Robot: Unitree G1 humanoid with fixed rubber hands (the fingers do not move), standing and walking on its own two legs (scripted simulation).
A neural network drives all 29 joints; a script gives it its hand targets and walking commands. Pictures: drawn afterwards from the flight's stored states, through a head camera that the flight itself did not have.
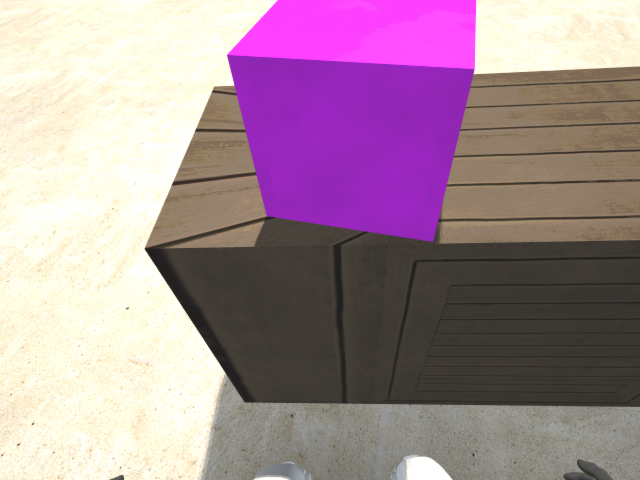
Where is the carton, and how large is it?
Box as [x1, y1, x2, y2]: [227, 0, 475, 241]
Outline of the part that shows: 277,0 227,54 266,214 275,217 432,241 474,69 475,0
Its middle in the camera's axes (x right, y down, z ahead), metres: +0.06 -0.18 +0.58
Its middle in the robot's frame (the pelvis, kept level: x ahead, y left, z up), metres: +0.59 -0.02 +0.15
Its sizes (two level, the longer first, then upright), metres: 0.269 0.222 0.265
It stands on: a pedestal, 0.74 m high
